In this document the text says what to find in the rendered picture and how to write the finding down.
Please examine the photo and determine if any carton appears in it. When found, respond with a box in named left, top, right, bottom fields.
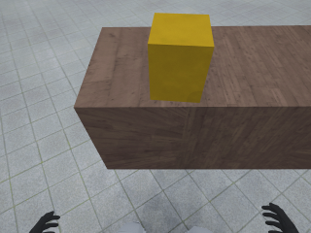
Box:
left=148, top=13, right=215, bottom=103

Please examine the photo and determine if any pedestal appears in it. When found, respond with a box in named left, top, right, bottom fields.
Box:
left=73, top=25, right=311, bottom=170

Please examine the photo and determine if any left robot thigh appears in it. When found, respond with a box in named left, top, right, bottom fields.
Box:
left=117, top=222, right=147, bottom=233

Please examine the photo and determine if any robot left hand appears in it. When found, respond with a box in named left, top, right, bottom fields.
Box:
left=29, top=211, right=60, bottom=233

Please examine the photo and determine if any robot right hand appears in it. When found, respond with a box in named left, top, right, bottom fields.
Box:
left=261, top=203, right=299, bottom=233

